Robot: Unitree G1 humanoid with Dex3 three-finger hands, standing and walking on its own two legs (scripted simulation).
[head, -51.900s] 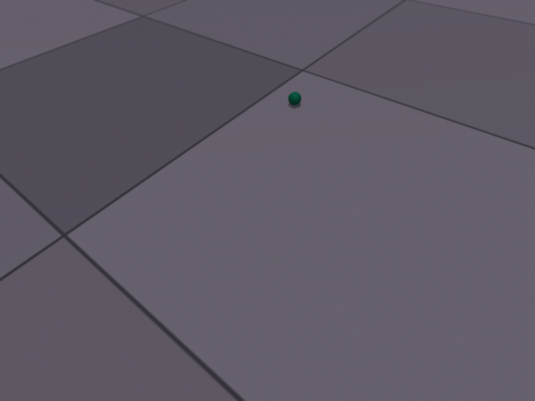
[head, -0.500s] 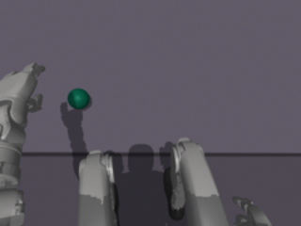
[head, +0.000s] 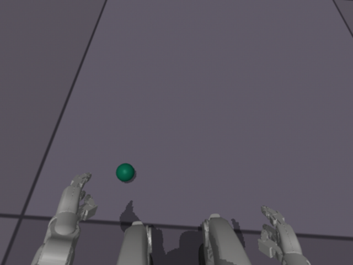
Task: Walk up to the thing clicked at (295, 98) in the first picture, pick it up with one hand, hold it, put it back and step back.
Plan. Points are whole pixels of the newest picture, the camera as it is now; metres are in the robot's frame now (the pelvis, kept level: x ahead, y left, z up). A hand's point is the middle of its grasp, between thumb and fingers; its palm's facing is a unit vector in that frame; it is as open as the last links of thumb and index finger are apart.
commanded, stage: home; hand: left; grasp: from above
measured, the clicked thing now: (125, 172) +0.55 +0.21 -0.57
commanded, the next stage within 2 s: none
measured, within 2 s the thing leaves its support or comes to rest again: neither
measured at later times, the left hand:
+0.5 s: hand (71, 231) +0.22 +0.18 +0.06, palm faces +0.09 -0.97 -0.22, open 7.4 cm
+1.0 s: hand (69, 234) +0.21 +0.19 +0.06, palm faces +0.07 -0.97 -0.22, open 7.4 cm
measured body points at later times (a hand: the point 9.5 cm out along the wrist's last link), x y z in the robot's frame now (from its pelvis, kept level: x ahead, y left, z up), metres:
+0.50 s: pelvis +0.06 +0.00 +0.10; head +0.08 +0.00 +0.55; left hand +0.21 +0.23 +0.08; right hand +0.23 -0.24 +0.04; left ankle +0.05 +0.12 -0.58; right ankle +0.07 -0.14 -0.58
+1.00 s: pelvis +0.06 +0.00 +0.10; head +0.07 +0.00 +0.55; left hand +0.21 +0.24 +0.07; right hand +0.22 -0.24 +0.03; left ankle +0.05 +0.12 -0.58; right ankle +0.07 -0.14 -0.58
